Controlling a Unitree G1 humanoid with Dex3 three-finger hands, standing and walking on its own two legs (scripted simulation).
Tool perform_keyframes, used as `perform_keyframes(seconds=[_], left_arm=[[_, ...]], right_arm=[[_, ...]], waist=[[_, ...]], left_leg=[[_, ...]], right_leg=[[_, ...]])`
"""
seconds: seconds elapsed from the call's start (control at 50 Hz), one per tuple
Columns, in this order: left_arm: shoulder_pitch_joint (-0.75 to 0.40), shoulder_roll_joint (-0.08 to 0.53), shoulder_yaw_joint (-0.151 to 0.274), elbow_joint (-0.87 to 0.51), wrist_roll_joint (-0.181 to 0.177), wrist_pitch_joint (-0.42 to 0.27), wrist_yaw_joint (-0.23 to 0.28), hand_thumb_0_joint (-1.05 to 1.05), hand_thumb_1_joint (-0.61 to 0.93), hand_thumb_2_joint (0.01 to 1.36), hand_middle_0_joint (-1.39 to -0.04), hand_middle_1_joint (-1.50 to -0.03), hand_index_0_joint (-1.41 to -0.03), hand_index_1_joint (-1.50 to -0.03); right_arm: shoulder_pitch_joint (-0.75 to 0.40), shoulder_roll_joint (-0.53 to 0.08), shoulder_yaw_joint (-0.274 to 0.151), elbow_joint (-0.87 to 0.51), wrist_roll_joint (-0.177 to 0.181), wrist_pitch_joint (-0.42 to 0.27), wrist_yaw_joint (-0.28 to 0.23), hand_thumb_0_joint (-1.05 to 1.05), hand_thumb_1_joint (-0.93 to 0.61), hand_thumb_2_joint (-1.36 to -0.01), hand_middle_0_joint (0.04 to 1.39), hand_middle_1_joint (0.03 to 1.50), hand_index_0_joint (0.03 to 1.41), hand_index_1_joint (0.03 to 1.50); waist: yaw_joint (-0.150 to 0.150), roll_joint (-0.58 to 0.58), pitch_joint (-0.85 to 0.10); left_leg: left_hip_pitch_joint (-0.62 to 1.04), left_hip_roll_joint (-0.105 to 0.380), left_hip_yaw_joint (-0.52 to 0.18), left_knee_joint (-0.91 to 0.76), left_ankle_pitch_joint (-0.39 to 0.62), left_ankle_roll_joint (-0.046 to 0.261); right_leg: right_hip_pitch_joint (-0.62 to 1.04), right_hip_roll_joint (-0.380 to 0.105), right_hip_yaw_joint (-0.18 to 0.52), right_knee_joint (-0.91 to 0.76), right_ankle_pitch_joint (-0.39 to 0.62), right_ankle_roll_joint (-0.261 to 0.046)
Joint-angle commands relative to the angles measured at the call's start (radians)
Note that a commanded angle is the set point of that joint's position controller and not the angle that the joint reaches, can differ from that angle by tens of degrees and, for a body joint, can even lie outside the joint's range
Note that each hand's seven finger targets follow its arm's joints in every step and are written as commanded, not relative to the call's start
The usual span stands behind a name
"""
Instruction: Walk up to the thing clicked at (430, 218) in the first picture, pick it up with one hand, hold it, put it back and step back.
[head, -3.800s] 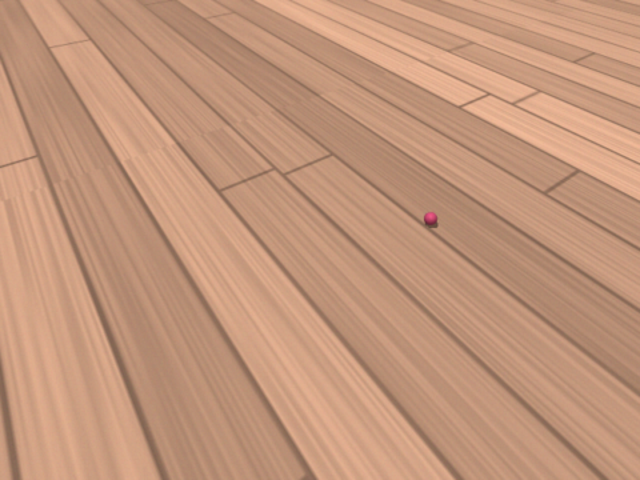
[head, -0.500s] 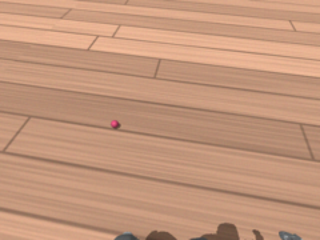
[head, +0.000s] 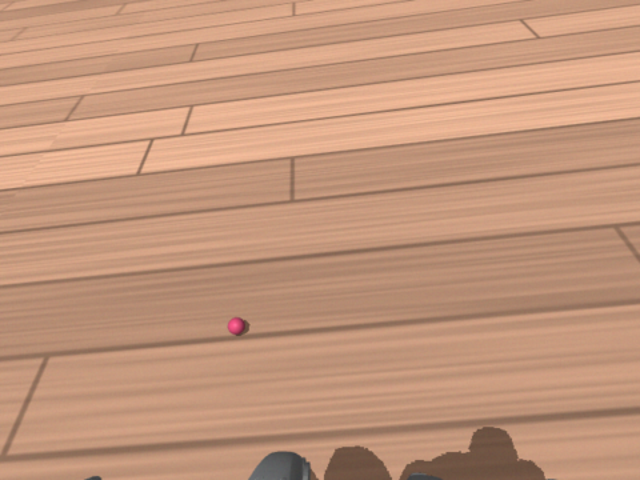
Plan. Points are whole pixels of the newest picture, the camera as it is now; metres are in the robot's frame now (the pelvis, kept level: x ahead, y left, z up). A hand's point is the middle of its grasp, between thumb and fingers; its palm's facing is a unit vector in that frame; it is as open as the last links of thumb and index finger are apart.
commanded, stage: walk up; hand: left
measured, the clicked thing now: (236, 326) +0.73 +0.39 -0.72
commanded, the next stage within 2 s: none
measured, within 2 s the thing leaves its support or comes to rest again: neither
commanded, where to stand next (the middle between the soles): +0.28 +0.50 m, yaw -45 degrees
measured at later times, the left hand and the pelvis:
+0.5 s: hand (12, 412) +0.27 +0.53 -0.12, palm faces -0.30 -0.78 -0.56, open 7.4 cm; pelvis +0.11 +0.25 +0.00, yaw -15 degrees
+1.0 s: hand out of the picture +0.38 +0.76 -0.14, palm faces -0.36 -0.66 -0.66, open 7.4 cm; pelvis +0.16 +0.50 -0.05, yaw -27 degrees
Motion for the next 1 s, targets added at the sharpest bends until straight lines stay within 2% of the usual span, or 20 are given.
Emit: perform_keyframes(seconds=[0.0, 0.14, 0.18, 0.22, 0.24, 0.26, 0.3, 0.36, 0.5, 0.54, 0.58, 0.6, 0.62, 0.66, 0.72, 0.78, 0.9, 0.94, 0.96, 0.98], left_arm=[[0.005, 0.346, 0.115, -0.064, 0.025, -0.049, 0.016, 0.000, 0.900, 0.900, -0.200, -0.300, -0.200, -0.300], [0.098, 0.443, 0.165, -0.068, 0.078, -0.039, 0.013, 0.000, 0.900, 0.900, -0.200, -0.300, -0.200, -0.300], [0.052, 0.455, 0.170, -0.080, 0.077, -0.038, 0.017, 0.000, 0.900, 0.900, -0.200, -0.300, -0.200, -0.300], [-0.021, 0.408, 0.154, -0.086, 0.068, -0.032, 0.020, 0.000, 0.900, 0.900, -0.200, -0.300, -0.200, -0.300], [-0.003, 0.304, 0.124, -0.082, 0.065, -0.025, 0.025, 0.000, 0.900, 0.900, -0.200, -0.300, -0.200, -0.300], [0.045, 0.175, 0.081, -0.084, 0.055, -0.017, 0.029, 0.000, 0.900, 0.900, -0.200, -0.300, -0.200, -0.300], [0.104, 0.292, 0.088, -0.047, 0.047, -0.015, 0.056, 0.000, 0.900, 0.900, -0.200, -0.300, -0.200, -0.300], [0.129, 0.339, 0.116, 0.050, 0.006, -0.008, 0.029, 0.000, 0.900, 0.900, -0.200, -0.300, -0.200, -0.300], [0.155, 0.249, 0.092, 0.007, -0.006, 0.003, 0.017, 0.000, 0.900, 0.900, -0.200, -0.300, -0.200, -0.300], [0.241, 0.246, 0.104, 0.014, -0.006, 0.000, 0.021, 0.000, 0.900, 0.900, -0.200, -0.300, -0.200, -0.300], [0.430, 0.286, 0.138, 0.053, 0.007, -0.005, 0.041, 0.000, 0.900, 0.900, -0.200, -0.300, -0.200, -0.300], [0.433, 0.332, 0.157, 0.034, 0.021, -0.004, 0.052, 0.000, 0.900, 0.900, -0.200, -0.300, -0.200, -0.300], [0.319, 0.342, 0.157, -0.036, 0.031, 0.001, 0.059, 0.000, 0.900, 0.900, -0.200, -0.300, -0.200, -0.300], [0.064, 0.395, 0.161, -0.123, 0.017, -0.008, 0.078, 0.000, 0.900, 0.900, -0.200, -0.300, -0.200, -0.300], [-0.008, 0.338, 0.138, -0.132, 0.030, -0.022, 0.067, 0.000, 0.900, 0.900, -0.200, -0.300, -0.200, -0.300], [-0.004, 0.370, 0.153, -0.107, 0.057, -0.027, 0.042, 0.000, 0.900, 0.900, -0.200, -0.300, -0.200, -0.300], [0.062, 0.454, 0.176, -0.071, 0.076, -0.021, 0.030, 0.000, 0.900, 0.900, -0.200, -0.300, -0.200, -0.300], [-0.017, 0.433, 0.165, -0.076, 0.066, -0.014, 0.031, 0.000, 0.900, 0.900, -0.200, -0.300, -0.200, -0.300], [-0.016, 0.360, 0.145, -0.073, 0.063, -0.006, 0.035, 0.000, 0.900, 0.900, -0.200, -0.300, -0.200, -0.300], [-0.031, 0.234, 0.112, -0.080, 0.047, -0.003, 0.043, 0.000, 0.900, 0.900, -0.200, -0.300, -0.200, -0.300]], right_arm=[[0.064, -0.207, -0.086, -0.113, -0.008, -0.014, 0.006, 0.000, -0.900, -0.900, 0.200, 0.300, 0.200, 0.300], [-0.104, -0.230, -0.117, -0.162, -0.008, 0.007, 0.030, 0.000, -0.900, -0.900, 0.200, 0.300, 0.200, 0.300], [-0.065, -0.244, -0.129, -0.156, -0.006, -0.006, 0.027, 0.000, -0.900, -0.900, 0.200, 0.300, 0.200, 0.300], [0.112, -0.248, -0.149, -0.097, -0.017, -0.021, 0.015, 0.000, -0.900, -0.900, 0.200, 0.300, 0.200, 0.300], [0.221, -0.285, -0.164, -0.055, -0.031, -0.032, 0.001, 0.000, -0.900, -0.900, 0.200, 0.300, 0.200, 0.300], [0.194, -0.350, -0.172, -0.070, -0.040, -0.047, -0.013, 0.000, -0.900, -0.900, 0.200, 0.300, 0.200, 0.300], [-0.036, -0.442, -0.177, -0.115, 0.007, -0.056, -0.028, 0.000, -0.900, -0.900, 0.200, 0.300, 0.200, 0.300], [-0.041, -0.254, -0.132, -0.121, -0.009, -0.060, -0.044, 0.000, -0.900, -0.900, 0.200, 0.300, 0.200, 0.300], [0.019, -0.192, -0.112, -0.131, -0.023, -0.042, -0.054, 0.000, -0.900, -0.900, 0.200, 0.300, 0.200, 0.300], [-0.040, -0.189, -0.114, -0.165, -0.026, -0.029, -0.053, 0.000, -0.900, -0.900, 0.200, 0.300, 0.200, 0.300], [-0.121, -0.157, -0.100, -0.216, -0.009, -0.031, -0.046, 0.000, -0.900, -0.900, 0.200, 0.300, 0.200, 0.300], [-0.060, -0.117, -0.085, -0.208, 0.001, -0.028, -0.046, 0.000, -0.900, -0.900, 0.200, 0.300, 0.200, 0.300], [0.050, -0.156, -0.093, -0.185, 0.003, -0.011, -0.055, 0.000, -0.900, -0.900, 0.200, 0.300, 0.200, 0.300], [0.043, -0.248, -0.134, -0.191, -0.009, 0.014, -0.075, 0.000, -0.900, -0.900, 0.200, 0.300, 0.200, 0.300], [-0.006, -0.261, -0.138, -0.141, -0.002, 0.014, -0.046, 0.000, -0.900, -0.900, 0.200, 0.300, 0.200, 0.300], [0.019, -0.222, -0.125, -0.132, -0.009, 0.023, -0.011, 0.000, -0.900, -0.900, 0.200, 0.300, 0.200, 0.300], [-0.032, -0.226, -0.126, -0.134, 0.003, 0.029, -0.005, 0.000, -0.900, -0.900, 0.200, 0.300, 0.200, 0.300], [0.120, -0.231, -0.139, -0.077, 0.000, 0.024, -0.009, 0.000, -0.900, -0.900, 0.200, 0.300, 0.200, 0.300], [0.218, -0.246, -0.153, -0.035, -0.011, 0.014, -0.016, 0.000, -0.900, -0.900, 0.200, 0.300, 0.200, 0.300], [0.232, -0.334, -0.168, -0.036, -0.032, 0.006, -0.028, 0.000, -0.900, -0.900, 0.200, 0.300, 0.200, 0.300]], waist=[[-0.054, -0.194, -0.066], [0.013, -0.342, -0.069], [-0.019, -0.331, -0.104], [-0.136, -0.250, -0.165], [-0.187, -0.012, -0.180], [-0.152, 0.323, -0.109], [-0.037, 0.326, -0.096], [-0.025, 0.096, -0.047], [-0.033, 0.095, -0.128], [0.021, 0.085, -0.143], [0.161, -0.080, -0.200], [0.169, -0.295, -0.213], [0.087, -0.207, -0.292], [0.019, -0.177, -0.207], [-0.014, -0.086, -0.072], [-0.014, -0.197, -0.062], [0.047, -0.361, -0.105], [-0.043, -0.323, -0.160], [-0.093, -0.178, -0.177], [-0.127, 0.197, -0.104]], left_leg=[[-0.022, 0.029, 0.004, -0.140, 0.126, 0.023], [-0.038, 0.093, 0.016, -0.267, 0.022, 0.033], [0.046, 0.086, 0.015, -0.356, -0.036, 0.053], [0.315, 0.048, 0.043, -0.555, 0.013, 0.066], [0.449, 0.040, -0.010, -0.722, -0.094, 0.048], [0.375, 0.249, -0.295, -0.914, -0.061, 0.011], [0.278, 0.373, -0.573, -1.089, -0.129, 0.142], [0.285, 0.212, -0.152, -0.862, 0.306, 0.080], [0.414, 0.178, 0.059, -0.717, 0.804, 0.104], [0.288, 0.157, 0.102, -0.610, 0.819, 0.066], [0.010, 0.063, 0.190, -0.307, 0.693, -0.017], [-0.282, -0.020, 0.116, -0.059, -0.078, -0.053], [-0.277, 0.038, -0.041, 0.084, -0.144, -0.070], [-0.308, 0.093, -0.172, 0.355, -0.156, -0.080], [-0.083, 0.094, -0.109, 0.220, 0.027, 0.005], [-0.054, 0.082, -0.024, 0.059, 0.078, 0.033], [0.036, 0.064, 0.099, -0.307, -0.142, 0.033], [0.231, 0.008, 0.164, -0.499, -0.081, 0.038], [0.361, -0.001, 0.119, -0.644, -0.107, 0.052], [0.354, 0.235, -0.247, -0.827, -0.075, 0.105]], right_leg=[[-0.076, -0.154, 0.272, -0.254, 0.187, -0.139], [-0.144, -0.184, 0.403, -0.257, -0.326, -0.166], [-0.169, -0.215, 0.433, -0.183, -0.266, -0.174], [-0.313, -0.181, 0.352, 0.044, -0.107, -0.110], [-0.420, -0.053, 0.219, 0.331, -0.109, -0.053], [-0.575, 0.123, 0.122, 0.610, -0.373, -0.012], [-0.547, 0.009, 0.186, 0.720, -0.281, -0.043], [-0.444, -0.020, 0.150, 0.591, -0.139, -0.011], [-0.214, -0.010, 0.017, 0.204, -0.051, -0.005], [-0.015, -0.005, 0.000, 0.035, 0.045, -0.025], [0.386, -0.020, 0.045, -0.185, 0.298, -0.078], [0.573, -0.225, 0.379, -0.193, 0.429, -0.186], [0.505, -0.426, 0.626, -0.175, 0.346, -0.279], [0.257, -0.578, 0.803, -0.252, 0.210, -0.409], [-0.127, -0.322, 0.460, -0.248, -0.120, -0.231], [-0.176, -0.179, 0.323, -0.178, -0.210, -0.154], [-0.139, -0.167, 0.394, -0.128, -0.224, -0.142], [-0.217, -0.140, 0.337, -0.042, -0.166, -0.084], [-0.325, -0.071, 0.252, 0.160, -0.145, -0.034], [-0.579, 0.145, 0.079, 0.530, -0.311, 0.019]])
